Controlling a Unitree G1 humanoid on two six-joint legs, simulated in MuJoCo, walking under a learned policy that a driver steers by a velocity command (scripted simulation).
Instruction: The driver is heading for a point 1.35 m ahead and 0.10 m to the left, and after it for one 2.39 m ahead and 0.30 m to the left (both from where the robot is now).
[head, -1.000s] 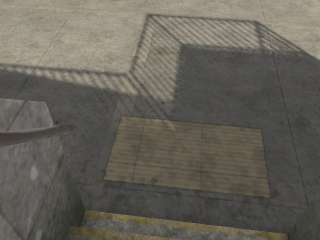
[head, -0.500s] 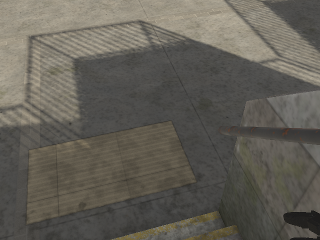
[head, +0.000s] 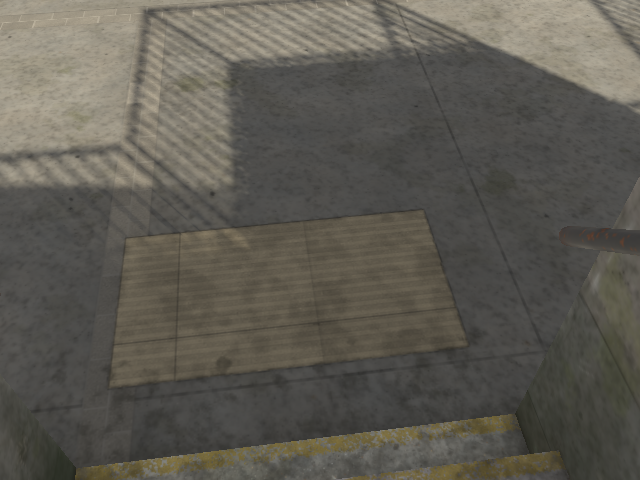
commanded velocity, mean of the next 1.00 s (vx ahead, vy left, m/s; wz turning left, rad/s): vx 0.57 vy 0.00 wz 0.10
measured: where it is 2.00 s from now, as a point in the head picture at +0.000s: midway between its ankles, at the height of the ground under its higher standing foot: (360, 440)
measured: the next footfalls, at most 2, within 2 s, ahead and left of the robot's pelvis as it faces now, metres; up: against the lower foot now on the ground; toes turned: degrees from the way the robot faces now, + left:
right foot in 0.50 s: +0.15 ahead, -0.06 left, +0.00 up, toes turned +20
left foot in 0.94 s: +0.30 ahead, +0.23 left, -0.22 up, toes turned +1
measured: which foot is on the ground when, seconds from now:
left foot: down 0.00-0.52, up 0.54-0.92, down 0.94-1.00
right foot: up 0.00-0.48, down 0.50-0.96, up 0.98-1.00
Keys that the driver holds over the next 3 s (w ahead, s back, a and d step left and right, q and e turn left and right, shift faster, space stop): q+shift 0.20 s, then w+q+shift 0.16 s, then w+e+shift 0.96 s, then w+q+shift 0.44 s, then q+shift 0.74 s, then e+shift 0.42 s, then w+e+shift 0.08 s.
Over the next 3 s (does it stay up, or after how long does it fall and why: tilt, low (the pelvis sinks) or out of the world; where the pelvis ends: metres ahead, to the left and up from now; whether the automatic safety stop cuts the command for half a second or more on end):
stays up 1.16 0.08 -0.92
